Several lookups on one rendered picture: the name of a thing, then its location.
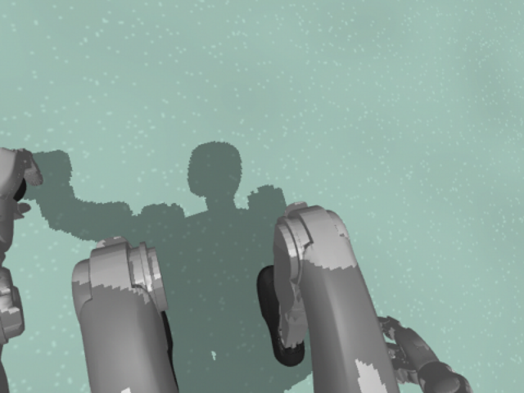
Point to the left robot arm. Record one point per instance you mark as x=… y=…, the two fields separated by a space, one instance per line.
x=12 y=322

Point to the left robot hand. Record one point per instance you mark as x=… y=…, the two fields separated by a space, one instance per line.
x=14 y=166

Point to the right robot hand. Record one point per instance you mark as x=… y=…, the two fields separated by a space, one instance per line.
x=409 y=353

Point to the right robot foot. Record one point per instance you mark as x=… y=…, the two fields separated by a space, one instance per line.
x=269 y=306

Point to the right robot arm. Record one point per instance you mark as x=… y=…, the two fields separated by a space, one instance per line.
x=438 y=377

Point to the ball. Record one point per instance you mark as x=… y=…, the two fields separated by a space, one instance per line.
x=21 y=191

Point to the left robot foot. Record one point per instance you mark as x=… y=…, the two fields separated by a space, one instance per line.
x=169 y=341

